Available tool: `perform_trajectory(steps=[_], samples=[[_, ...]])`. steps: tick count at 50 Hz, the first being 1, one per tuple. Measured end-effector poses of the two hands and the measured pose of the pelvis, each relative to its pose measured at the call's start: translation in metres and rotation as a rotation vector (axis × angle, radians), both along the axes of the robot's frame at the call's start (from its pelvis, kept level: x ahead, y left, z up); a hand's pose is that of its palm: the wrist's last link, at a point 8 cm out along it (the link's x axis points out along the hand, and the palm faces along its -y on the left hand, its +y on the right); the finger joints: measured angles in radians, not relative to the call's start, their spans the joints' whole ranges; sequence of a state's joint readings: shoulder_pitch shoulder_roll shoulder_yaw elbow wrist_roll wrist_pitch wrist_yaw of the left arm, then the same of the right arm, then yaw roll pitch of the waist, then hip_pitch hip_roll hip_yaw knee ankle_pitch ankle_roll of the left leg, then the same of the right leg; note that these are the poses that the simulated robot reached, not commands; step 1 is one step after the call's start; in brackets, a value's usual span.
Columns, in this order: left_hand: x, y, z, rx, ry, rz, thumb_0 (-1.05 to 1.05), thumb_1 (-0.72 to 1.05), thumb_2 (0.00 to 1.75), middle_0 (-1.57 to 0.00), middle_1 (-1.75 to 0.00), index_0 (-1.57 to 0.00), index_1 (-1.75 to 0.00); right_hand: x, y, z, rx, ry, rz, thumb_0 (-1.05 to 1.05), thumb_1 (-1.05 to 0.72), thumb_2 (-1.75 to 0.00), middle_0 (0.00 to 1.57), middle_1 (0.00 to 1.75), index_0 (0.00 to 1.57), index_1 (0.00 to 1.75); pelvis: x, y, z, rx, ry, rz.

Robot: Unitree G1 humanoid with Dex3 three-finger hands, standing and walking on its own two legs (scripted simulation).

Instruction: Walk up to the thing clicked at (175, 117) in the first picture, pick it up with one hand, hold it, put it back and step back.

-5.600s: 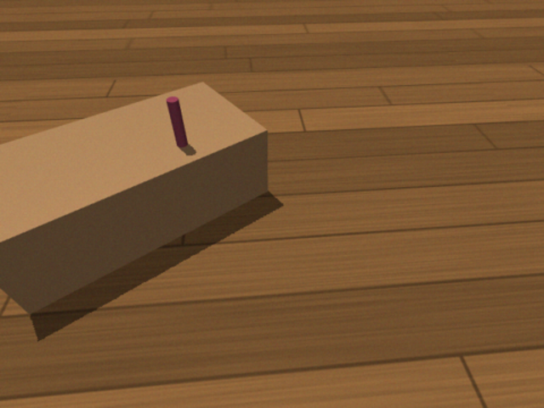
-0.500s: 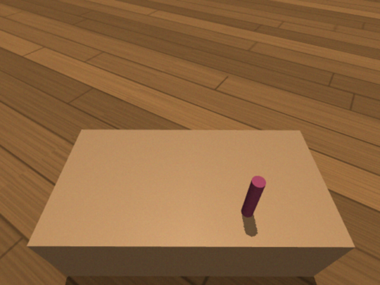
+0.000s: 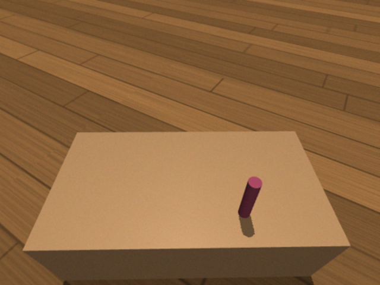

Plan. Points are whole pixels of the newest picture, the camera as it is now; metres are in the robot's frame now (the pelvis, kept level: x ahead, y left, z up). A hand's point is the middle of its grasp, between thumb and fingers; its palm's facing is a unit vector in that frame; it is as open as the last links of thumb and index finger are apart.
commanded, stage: stand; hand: right
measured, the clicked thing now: (249, 198) +0.50 -0.21 -0.29
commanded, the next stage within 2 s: none
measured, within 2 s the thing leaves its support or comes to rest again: neither
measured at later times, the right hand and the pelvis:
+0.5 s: hand out of the picture +0.06 -0.25 -0.16, palm faces -0.02 +0.94 -0.33, open 7.4 cm; pelvis -0.01 +0.00 +0.00, yaw +0 degrees
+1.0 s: hand out of the picture +0.05 -0.26 -0.16, palm faces -0.02 +0.94 -0.33, open 7.4 cm; pelvis -0.01 -0.01 +0.00, yaw +0 degrees
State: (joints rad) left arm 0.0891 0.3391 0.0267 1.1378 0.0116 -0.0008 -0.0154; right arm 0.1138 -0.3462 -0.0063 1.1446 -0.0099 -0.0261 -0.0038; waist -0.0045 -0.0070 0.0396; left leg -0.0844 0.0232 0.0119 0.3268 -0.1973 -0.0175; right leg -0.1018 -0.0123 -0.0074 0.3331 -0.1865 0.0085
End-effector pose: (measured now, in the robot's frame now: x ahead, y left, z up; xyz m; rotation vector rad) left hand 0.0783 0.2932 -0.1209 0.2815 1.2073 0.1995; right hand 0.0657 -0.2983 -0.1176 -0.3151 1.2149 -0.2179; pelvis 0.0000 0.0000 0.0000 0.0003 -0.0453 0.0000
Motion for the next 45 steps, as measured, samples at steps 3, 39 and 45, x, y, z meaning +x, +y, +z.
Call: perform_trajectory(steps=[3,39,45], samples=[[0.001,0.000,0.002,0.004,-0.004,-0.005,0.01,0.90,0.90,-0.20,-0.30,-0.20,-0.30,0.001,0.001,0.000,0.004,0.002,0.001,0.01,-0.90,-0.90,0.20,0.30,0.21,0.30,-0.002,0.000,0.001,0.000,0.000,0.001],[-0.031,-0.001,0.002,0.022,0.038,-0.018,0.01,0.90,0.90,-0.20,-0.30,-0.20,-0.30,-0.024,-0.005,-0.004,0.019,0.048,0.002,0.01,-0.90,-0.90,0.20,0.30,0.21,0.30,-0.016,-0.005,0.001,0.003,0.001,0.002],[-0.028,-0.001,0.003,0.024,0.033,-0.023,0.01,0.90,0.90,-0.20,-0.30,-0.20,-0.30,-0.023,-0.004,-0.005,0.022,0.046,0.004,0.01,-0.90,-0.90,0.20,0.30,0.21,0.30,-0.015,-0.006,0.001,0.003,0.003,0.001]])
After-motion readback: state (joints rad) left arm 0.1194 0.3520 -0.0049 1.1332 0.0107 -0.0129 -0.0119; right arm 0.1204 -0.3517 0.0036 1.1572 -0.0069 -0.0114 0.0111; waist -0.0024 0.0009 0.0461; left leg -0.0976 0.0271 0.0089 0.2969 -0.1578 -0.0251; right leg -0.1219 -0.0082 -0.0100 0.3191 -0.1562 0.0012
